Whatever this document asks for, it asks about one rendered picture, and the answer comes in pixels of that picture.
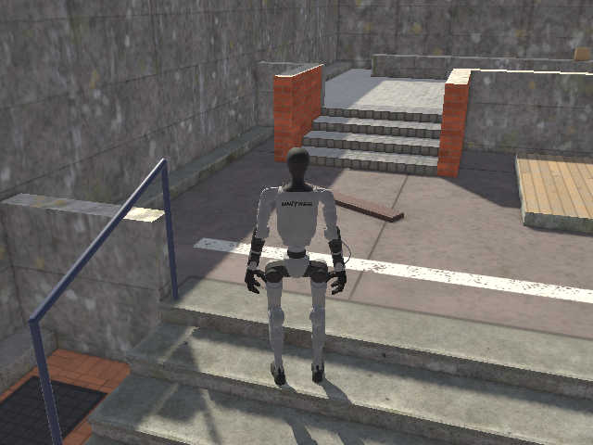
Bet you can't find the robot right upper arm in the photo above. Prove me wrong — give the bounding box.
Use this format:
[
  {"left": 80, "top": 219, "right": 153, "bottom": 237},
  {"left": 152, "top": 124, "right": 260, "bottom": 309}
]
[{"left": 317, "top": 187, "right": 338, "bottom": 240}]

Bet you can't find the right robot hand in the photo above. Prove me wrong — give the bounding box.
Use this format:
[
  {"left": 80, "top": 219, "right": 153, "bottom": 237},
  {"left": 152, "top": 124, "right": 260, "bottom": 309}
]
[{"left": 325, "top": 268, "right": 347, "bottom": 295}]

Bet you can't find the left robot forearm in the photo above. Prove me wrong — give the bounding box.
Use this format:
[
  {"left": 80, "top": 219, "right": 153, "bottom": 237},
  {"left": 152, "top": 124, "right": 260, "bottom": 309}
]
[{"left": 246, "top": 226, "right": 265, "bottom": 271}]

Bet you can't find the robot left upper arm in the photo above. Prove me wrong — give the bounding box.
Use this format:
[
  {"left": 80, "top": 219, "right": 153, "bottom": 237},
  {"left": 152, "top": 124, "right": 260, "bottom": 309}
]
[{"left": 255, "top": 187, "right": 278, "bottom": 239}]

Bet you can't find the robot right shin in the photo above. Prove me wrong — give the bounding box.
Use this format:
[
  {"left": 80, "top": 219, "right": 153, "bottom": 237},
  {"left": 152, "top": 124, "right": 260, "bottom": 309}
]
[{"left": 311, "top": 308, "right": 325, "bottom": 370}]

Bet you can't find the left robot foot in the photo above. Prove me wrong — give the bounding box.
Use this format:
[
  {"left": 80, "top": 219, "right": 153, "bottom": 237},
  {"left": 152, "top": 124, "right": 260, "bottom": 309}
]
[{"left": 271, "top": 361, "right": 285, "bottom": 386}]

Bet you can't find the right robot forearm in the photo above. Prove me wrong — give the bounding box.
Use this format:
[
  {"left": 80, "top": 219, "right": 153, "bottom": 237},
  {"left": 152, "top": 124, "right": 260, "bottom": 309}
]
[{"left": 328, "top": 226, "right": 346, "bottom": 272}]

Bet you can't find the left robot hand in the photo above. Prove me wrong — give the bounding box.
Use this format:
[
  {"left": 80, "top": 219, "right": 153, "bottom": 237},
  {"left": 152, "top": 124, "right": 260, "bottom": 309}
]
[{"left": 245, "top": 268, "right": 267, "bottom": 294}]

